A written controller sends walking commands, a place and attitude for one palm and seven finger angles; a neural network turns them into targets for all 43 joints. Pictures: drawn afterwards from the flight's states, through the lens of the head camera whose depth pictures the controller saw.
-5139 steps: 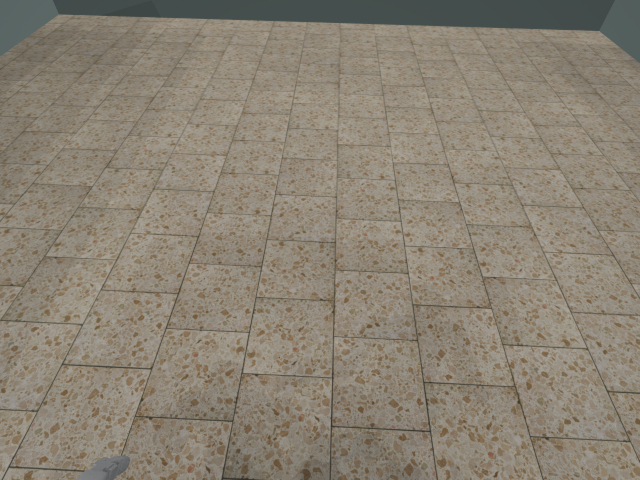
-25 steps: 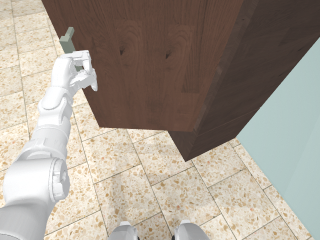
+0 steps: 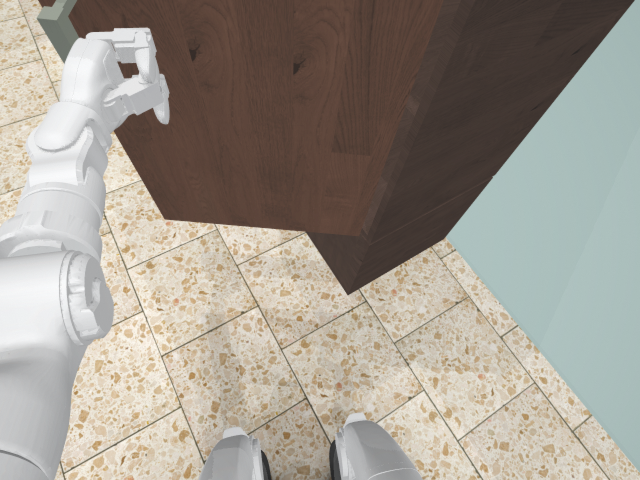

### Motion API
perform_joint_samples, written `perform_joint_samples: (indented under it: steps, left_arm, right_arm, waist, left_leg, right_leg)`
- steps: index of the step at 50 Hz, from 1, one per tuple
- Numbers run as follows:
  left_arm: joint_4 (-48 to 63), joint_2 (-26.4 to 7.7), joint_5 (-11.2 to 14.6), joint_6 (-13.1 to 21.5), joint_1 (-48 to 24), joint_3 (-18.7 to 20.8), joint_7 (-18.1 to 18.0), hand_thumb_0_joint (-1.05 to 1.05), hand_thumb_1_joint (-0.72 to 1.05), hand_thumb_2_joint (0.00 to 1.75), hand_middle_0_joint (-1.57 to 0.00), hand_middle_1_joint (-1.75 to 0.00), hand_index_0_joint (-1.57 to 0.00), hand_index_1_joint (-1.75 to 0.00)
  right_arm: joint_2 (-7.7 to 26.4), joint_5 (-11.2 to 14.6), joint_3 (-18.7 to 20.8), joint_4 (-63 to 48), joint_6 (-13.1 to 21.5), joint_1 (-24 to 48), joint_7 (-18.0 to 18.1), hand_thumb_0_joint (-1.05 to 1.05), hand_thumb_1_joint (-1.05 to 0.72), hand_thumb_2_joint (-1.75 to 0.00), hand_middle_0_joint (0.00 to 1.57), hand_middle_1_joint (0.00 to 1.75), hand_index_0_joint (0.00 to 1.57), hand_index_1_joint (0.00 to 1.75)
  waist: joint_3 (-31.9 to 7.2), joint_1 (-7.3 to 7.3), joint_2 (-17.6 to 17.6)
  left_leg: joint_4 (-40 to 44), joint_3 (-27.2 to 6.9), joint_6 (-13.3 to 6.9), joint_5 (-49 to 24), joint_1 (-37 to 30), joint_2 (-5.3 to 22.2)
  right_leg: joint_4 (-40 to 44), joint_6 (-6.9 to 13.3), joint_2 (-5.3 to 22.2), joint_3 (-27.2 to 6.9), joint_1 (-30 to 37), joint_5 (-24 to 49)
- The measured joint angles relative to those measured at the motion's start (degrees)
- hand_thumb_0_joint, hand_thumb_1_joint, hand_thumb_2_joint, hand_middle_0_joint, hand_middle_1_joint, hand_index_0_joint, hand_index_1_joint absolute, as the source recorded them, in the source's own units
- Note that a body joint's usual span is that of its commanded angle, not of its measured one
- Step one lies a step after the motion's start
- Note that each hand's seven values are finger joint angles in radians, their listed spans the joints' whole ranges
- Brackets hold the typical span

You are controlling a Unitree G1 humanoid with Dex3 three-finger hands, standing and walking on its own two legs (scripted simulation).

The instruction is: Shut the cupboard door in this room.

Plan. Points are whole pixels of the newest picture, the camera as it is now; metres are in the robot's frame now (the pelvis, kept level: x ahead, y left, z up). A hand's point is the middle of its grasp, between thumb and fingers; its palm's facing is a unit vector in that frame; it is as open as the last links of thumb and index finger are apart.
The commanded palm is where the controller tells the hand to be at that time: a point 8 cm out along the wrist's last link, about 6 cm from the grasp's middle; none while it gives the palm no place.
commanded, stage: push the door shut along its arc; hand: left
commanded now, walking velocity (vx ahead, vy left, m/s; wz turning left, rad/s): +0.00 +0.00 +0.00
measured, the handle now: (91, 63) +0.60 +0.20 +0.11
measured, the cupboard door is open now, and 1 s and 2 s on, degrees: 55 41 40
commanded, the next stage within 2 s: pull the fist back off the door in 0.74 s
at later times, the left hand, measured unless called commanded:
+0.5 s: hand (180, 59) +0.59 +0.09 +0.13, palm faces -0.33 -0.95 -0.01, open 3.1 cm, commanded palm +0.60 +0.12 +0.12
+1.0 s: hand (209, 34) +0.63 +0.06 +0.13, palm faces +0.01 -0.99 +0.12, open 3.2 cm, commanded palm +0.61 +0.08 +0.12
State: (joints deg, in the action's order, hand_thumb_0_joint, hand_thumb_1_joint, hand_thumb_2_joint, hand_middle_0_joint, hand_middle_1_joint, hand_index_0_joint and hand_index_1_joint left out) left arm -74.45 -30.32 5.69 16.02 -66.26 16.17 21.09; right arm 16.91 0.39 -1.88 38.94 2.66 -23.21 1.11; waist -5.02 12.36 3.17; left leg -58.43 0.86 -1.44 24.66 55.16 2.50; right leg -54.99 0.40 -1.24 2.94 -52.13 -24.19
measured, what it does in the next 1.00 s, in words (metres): stands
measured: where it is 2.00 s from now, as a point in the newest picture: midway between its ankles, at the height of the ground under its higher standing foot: outside the picture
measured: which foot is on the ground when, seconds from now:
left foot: down 0.00-1.00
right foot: down 0.00-1.00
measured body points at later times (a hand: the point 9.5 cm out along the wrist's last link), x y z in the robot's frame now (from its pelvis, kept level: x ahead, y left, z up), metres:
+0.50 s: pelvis +0.00 +0.00 -0.01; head +0.17 +0.01 +0.40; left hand +0.60 +0.15 +0.13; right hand -0.05 -0.27 -0.11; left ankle +0.02 +0.10 -0.67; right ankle +0.01 -0.12 -0.67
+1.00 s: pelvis +0.00 +0.00 -0.02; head +0.19 +0.01 +0.39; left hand +0.62 +0.11 +0.12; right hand -0.07 -0.25 -0.12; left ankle +0.02 +0.10 -0.67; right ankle +0.01 -0.12 -0.67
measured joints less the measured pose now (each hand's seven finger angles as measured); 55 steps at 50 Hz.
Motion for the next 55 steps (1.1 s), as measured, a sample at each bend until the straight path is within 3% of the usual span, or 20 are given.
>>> perform_joint_samples:
  steps: [12,26,35,43,45,49,52,55]
  left_arm:
    - [-3.23,-3.06,-2.78,-2.42,-6.36,2.26,0.83,0.01,0.88,0.9,-1.3,-1.49,-1.3,-1.5]
    - [-5.56,-6.37,-3.83,-5.34,-13.37,-0.68,3.34,0.02,0.9,0.92,-1.3,-1.49,-1.3,-1.5]
    - [-5.34,-5.3,-4.15,-6.41,-16.94,-4.01,2.91,0.04,0.94,0.95,-1.3,-1.5,-1.3,-1.5]
    - [-7.75,-5.3,-5.13,-7.42,-20.77,-4.12,2.19,0.04,0.98,0.97,-1.3,-1.49,-1.3,-1.5]
    - [-7.96,-3.71,-4.81,-8.12,-21.15,-0.42,-2.8,0.05,0.95,0.96,-1.3,-1.49,-1.3,-1.5]
    - [-6.64,0.24,-5.6,-8.66,-20.32,5.43,-19.26,0.04,0.89,0.93,-1.3,-1.49,-1.3,-1.5]
    - [-3.41,2.63,-10.27,-6.24,-17.23,6.41,-29.91,0.03,0.89,0.91,-1.3,-1.49,-1.3,-1.5]
    - [0.18,3.91,-14.06,-2.93,-13.27,5.15,-33.76,0.03,0.89,0.91,-1.29,-1.49,-1.3,-1.5]
  right_arm:
    - [0.01,-0.74,-0.5,-1.07,-0.1,-0.48,0.17,0.01,-0.9,-0.9,0.2,0.3,0.2,0.3]
    - [-0.42,-1.56,-0.72,0.73,0.66,-1.04,0.48,0.01,-0.9,-0.9,0.21,0.3,0.2,0.3]
    - [-0.52,-2.34,-0.22,2.47,1.85,-1.15,0.31,0.01,-0.9,-0.9,0.2,0.3,0.2,0.3]
    - [-0.85,-2.84,-0.64,2.83,2.5,-0.72,0.22,0.01,-0.9,-0.9,0.21,0.3,0.2,0.3]
    - [-0.87,-3.29,-0.61,1.7,2.45,-1.73,-0.27,0.0,-0.9,-0.9,0.2,0.3,0.2,0.3]
    - [-1.59,-5.13,-0.9,-0.42,1.99,-3.49,-2.99,0.0,-0.9,-0.9,0.2,0.3,0.2,0.3]
    - [-2.49,-6.9,-0.68,-1.45,1.86,-4.71,-5.42,0.0,-0.9,-0.9,0.2,0.3,0.2,0.3]
    - [-3.54,-7.48,-0.11,-1.29,1.07,-5.22,-7.26,0.0,-0.9,-0.9,0.2,0.3,0.2,0.3]
  waist:
    - [0.25,2.46,0.44]
    - [0.48,3.82,0.44]
    - [0.24,4.31,0.56]
    - [0.39,5.6,0.84]
    - [-0.06,5.34,1.43]
    - [-0.88,5.25,1.69]
    - [-1.71,5.2,1.88]
    - [-1.86,4.94,1.93]
  left_leg:
    - [-1.82,0.21,0.12,0.92,3.23,0.7]
    - [-4.15,-0.96,0.33,1.52,7.39,0.93]
    - [-5.43,-1.54,0.27,1.85,9.58,0.63]
    - [-6.5,-1.57,0.15,2.22,11.07,0.61]
    - [-6.83,-1.72,0.21,2.34,11.92,0.72]
    - [-6.66,-1.48,0.32,2.27,12.57,0.69]
    - [-6.46,-1.16,0.46,2.29,12.85,0.76]
    - [-6.03,-0.76,0.63,2.39,12.1,0.85]
  right_leg:
    - [-1.67,0.16,-0.65,-0.29,-3.44,-0.59]
    - [-3.22,0.43,-0.92,0.78,-6.92,-1.09]
    - [-4.23,0.38,-0.67,1.32,-8.72,-1.53]
    - [-5.33,0.35,-0.63,1.33,-10.22,-1.91]
    - [-5.44,0.32,-0.75,1.45,-10.95,-1.93]
    - [-5.6,0.23,-0.69,1.21,-11.83,-1.96]
    - [-5.73,0.31,-0.74,0.89,-12.41,-2.04]
    - [-5.72,0.47,-0.81,0.49,-12.02,-2.21]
